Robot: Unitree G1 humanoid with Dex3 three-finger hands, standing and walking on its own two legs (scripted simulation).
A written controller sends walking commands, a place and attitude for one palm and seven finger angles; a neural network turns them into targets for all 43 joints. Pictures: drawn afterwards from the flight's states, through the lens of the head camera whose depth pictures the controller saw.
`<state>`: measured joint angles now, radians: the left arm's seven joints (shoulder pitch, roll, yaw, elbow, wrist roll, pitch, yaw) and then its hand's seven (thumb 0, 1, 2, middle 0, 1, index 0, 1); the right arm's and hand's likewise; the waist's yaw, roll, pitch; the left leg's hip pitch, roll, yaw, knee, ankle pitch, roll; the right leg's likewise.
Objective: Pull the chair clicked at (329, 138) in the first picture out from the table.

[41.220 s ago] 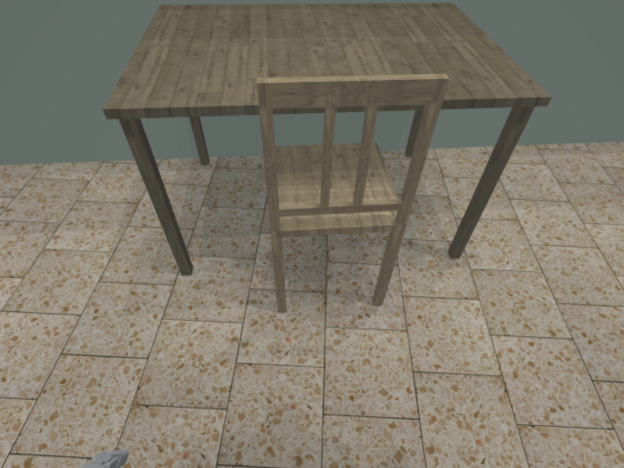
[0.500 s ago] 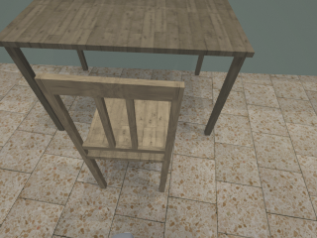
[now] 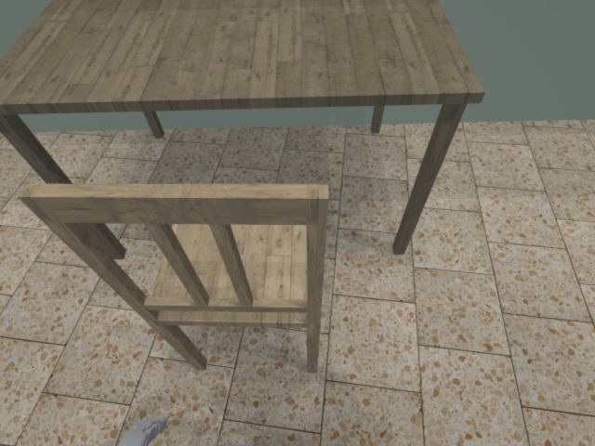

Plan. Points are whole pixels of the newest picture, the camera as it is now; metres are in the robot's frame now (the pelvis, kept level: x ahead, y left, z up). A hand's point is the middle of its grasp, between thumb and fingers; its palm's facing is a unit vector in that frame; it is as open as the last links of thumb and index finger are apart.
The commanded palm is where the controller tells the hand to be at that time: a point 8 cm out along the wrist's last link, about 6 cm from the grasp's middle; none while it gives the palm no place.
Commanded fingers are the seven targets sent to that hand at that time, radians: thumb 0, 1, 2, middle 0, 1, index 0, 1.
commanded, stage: come to a stop and stand still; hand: left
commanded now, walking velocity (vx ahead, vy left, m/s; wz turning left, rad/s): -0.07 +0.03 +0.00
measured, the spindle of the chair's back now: (183, 267) +0.40 +0.22 -0.08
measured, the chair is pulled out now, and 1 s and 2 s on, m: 0.23 0.23 0.23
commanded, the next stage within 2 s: look again from close up in 0.88 s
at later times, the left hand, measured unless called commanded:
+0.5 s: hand out of the picture +0.06 +0.23 -0.17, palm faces +0.01 -0.97 -0.26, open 7.4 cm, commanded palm none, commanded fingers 0.00 0.90 0.90 -0.20 -0.30 -0.20 -0.30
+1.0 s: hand out of the picture +0.00 +0.25 -0.16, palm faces -0.01 -0.97 -0.26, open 7.4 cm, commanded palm none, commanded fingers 0.00 0.90 0.90 -0.20 -0.30 -0.20 -0.30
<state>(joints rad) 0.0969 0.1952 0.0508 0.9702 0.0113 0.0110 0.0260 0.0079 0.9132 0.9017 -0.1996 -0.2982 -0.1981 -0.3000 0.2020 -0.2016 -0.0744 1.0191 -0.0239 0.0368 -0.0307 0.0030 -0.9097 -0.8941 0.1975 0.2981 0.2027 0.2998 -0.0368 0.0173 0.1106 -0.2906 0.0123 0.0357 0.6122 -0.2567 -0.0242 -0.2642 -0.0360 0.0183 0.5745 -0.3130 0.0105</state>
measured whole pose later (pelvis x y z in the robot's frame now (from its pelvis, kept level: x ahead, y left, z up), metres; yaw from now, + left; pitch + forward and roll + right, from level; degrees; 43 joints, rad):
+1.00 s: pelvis -0.02 +0.04 +0.01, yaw +0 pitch -1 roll +0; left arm 0.28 0.24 -0.02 1.03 0.02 0.00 0.03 0.01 0.91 0.90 -0.20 -0.30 -0.20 -0.30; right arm 0.20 -0.21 -0.02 1.07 -0.01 -0.01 0.00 0.01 -0.90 -0.89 0.20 0.30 0.20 0.30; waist 0.00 -0.01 0.03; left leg -0.21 -0.04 0.02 0.46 -0.24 0.04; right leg -0.19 -0.06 0.00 0.46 -0.25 0.05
